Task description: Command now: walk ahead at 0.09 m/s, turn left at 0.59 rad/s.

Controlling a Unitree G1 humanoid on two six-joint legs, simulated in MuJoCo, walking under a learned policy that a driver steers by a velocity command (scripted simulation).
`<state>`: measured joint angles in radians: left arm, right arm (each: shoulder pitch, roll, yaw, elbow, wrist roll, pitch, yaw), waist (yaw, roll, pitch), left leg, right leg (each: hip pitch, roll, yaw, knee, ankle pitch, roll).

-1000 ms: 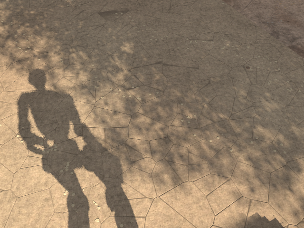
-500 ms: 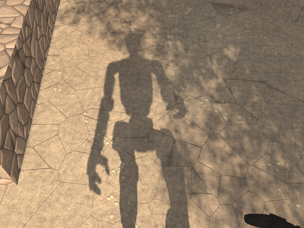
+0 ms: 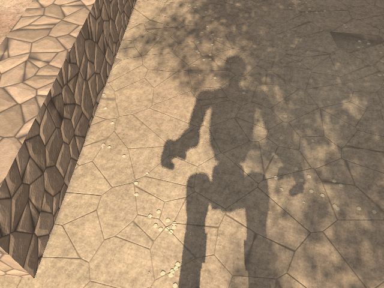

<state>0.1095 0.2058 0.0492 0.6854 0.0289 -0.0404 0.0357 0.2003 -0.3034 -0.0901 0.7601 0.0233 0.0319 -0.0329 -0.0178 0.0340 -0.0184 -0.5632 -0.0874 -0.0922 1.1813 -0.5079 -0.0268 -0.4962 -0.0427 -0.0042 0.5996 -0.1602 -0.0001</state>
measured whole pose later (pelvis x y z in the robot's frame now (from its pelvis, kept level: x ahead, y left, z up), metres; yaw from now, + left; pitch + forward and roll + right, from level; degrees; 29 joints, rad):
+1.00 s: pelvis +0.36 +0.03 +0.02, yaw -1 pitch +2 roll -1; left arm 0.26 0.27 0.07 0.74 -0.01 -0.06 -0.02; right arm 0.19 -0.28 -0.05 0.71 -0.01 -0.11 -0.01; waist 0.02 0.02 0.03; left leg -0.60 0.09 -0.08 1.10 -0.33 -0.02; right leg -0.28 0.14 0.05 0.38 -0.14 -0.11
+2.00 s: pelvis +0.86 -0.09 +0.02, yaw -32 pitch +1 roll +0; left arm 0.28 0.26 0.06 0.72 0.00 -0.06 -0.03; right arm 0.20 -0.31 -0.05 0.75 0.01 -0.08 0.00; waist 0.02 0.04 0.04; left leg -0.61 0.14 -0.03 1.10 -0.26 -0.02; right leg -0.23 0.09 -0.01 0.38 -0.17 -0.09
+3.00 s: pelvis +1.35 -0.39 +0.01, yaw -29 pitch +2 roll +0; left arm 0.19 0.25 0.05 0.77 0.01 -0.09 -0.02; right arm 0.31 -0.31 -0.05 0.86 0.03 -0.06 0.00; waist -0.01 0.05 0.02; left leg -0.44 0.04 -0.05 1.16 -0.35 0.03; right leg -0.32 0.01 -0.09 0.46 -0.17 -0.05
